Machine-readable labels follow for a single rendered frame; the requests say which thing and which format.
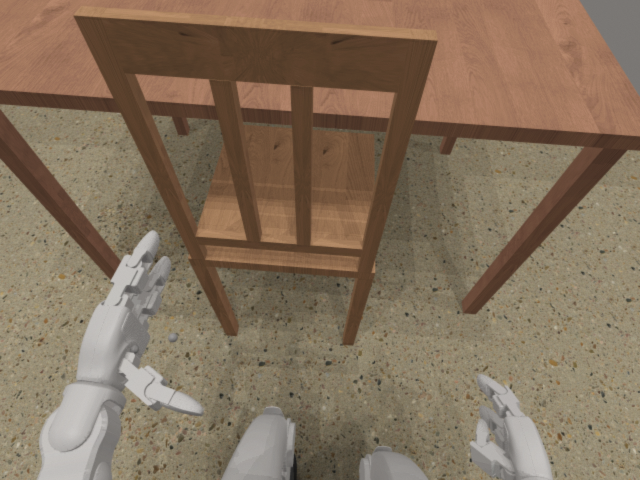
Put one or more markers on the robot right thigh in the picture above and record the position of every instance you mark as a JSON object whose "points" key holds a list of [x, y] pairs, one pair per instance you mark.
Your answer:
{"points": [[385, 465]]}

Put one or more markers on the right robot hand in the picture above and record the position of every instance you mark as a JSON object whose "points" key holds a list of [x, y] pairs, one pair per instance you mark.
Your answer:
{"points": [[516, 435]]}

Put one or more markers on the left robot forearm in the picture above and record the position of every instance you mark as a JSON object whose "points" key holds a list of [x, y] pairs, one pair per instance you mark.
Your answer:
{"points": [[78, 439]]}

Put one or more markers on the chair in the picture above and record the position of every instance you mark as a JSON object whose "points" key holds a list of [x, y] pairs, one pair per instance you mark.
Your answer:
{"points": [[291, 200]]}

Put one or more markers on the table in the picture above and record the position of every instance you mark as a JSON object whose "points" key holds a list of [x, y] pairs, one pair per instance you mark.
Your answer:
{"points": [[534, 71]]}

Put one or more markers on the left robot hand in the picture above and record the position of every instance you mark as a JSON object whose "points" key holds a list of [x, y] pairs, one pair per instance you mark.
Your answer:
{"points": [[120, 321]]}

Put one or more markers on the right robot shin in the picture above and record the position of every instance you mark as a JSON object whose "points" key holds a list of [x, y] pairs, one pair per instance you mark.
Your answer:
{"points": [[382, 448]]}

